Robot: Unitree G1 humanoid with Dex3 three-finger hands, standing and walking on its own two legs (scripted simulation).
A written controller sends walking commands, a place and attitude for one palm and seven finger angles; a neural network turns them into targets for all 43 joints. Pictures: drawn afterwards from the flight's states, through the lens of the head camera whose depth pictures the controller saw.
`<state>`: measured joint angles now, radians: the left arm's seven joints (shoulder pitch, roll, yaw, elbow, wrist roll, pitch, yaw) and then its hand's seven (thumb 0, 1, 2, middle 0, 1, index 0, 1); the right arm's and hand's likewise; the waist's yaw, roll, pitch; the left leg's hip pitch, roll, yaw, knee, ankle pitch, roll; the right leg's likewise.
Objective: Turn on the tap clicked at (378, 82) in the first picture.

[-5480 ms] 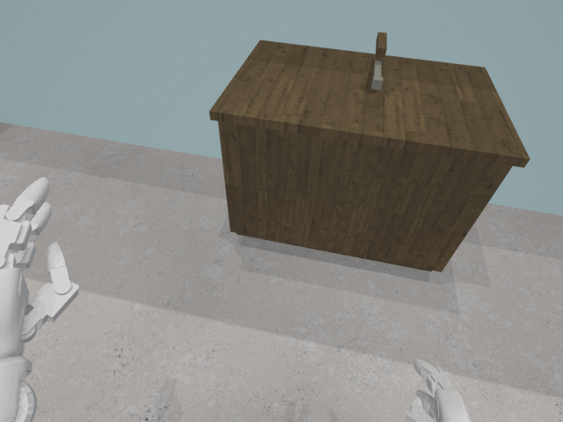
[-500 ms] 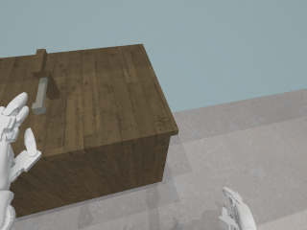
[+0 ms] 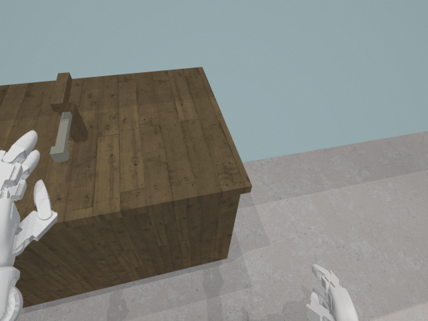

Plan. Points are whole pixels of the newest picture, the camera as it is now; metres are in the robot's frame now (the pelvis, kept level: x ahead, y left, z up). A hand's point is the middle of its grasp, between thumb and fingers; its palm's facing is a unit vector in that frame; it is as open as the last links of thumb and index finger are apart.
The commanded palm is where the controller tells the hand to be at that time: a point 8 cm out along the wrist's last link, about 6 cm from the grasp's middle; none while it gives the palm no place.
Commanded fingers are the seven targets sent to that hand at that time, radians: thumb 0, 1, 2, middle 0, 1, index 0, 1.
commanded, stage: look again from close up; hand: left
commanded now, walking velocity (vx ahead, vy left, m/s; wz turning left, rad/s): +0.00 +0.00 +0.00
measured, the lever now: (59, 153) +0.43 +0.39 +0.03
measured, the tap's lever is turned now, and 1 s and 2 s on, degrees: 0 0 0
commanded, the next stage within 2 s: shuffle to correct the standing spot in 0.02 s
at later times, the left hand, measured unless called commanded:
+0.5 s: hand (51, 211) +0.22 +0.25 +0.15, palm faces +0.37 -0.85 -0.38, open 7.4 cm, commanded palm +0.17 +0.29 +0.17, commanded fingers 0.00 0.90 0.90 -0.20 -0.30 -0.20 -0.30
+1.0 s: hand (46, 193) +0.24 +0.27 +0.16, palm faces +0.36 -0.85 -0.38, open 7.4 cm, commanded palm +0.19 +0.31 +0.17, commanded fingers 0.00 0.90 0.90 -0.20 -0.30 -0.20 -0.30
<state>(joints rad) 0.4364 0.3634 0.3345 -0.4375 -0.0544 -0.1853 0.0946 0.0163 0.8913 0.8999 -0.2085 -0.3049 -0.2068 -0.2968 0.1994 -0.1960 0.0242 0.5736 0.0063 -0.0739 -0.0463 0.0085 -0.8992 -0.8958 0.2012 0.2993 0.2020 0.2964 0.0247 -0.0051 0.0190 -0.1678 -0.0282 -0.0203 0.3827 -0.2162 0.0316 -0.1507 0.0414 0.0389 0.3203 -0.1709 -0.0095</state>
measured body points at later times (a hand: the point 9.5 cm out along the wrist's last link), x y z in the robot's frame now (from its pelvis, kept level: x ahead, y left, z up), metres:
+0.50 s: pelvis +0.01 +0.01 -0.01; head +0.01 +0.02 +0.44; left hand +0.20 +0.30 +0.17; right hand +0.17 -0.23 -0.09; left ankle -0.01 +0.09 -0.75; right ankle +0.00 -0.12 -0.75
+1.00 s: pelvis +0.02 +0.03 -0.02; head +0.04 +0.05 +0.43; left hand +0.22 +0.31 +0.18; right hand +0.19 -0.20 -0.10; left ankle +0.01 +0.12 -0.72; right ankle +0.00 -0.10 -0.75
